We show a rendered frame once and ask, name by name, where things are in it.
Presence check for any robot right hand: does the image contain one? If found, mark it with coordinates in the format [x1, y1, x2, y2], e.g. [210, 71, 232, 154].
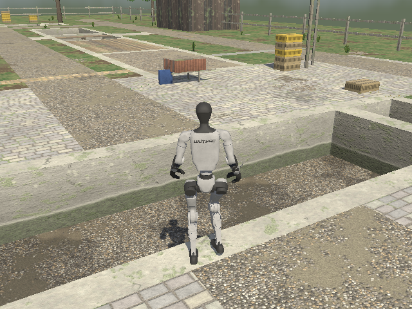
[227, 172, 241, 183]

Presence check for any robot left forearm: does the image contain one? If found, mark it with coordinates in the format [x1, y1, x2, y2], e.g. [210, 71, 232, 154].
[171, 155, 181, 172]

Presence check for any robot left thigh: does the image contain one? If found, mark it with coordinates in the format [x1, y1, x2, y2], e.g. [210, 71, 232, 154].
[184, 180, 198, 223]

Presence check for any robot left shin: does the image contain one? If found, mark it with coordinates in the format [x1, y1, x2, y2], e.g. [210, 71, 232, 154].
[187, 212, 197, 255]

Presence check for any robot right forearm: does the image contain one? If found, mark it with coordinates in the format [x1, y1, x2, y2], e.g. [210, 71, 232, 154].
[229, 155, 240, 174]

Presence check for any robot left upper arm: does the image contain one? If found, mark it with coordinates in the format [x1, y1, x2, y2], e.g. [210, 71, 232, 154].
[174, 130, 191, 165]

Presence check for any robot left hand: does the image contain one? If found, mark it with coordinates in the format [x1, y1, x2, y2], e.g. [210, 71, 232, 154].
[170, 169, 185, 179]

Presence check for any robot right upper arm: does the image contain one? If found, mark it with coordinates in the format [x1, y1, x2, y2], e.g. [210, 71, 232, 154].
[218, 129, 236, 165]

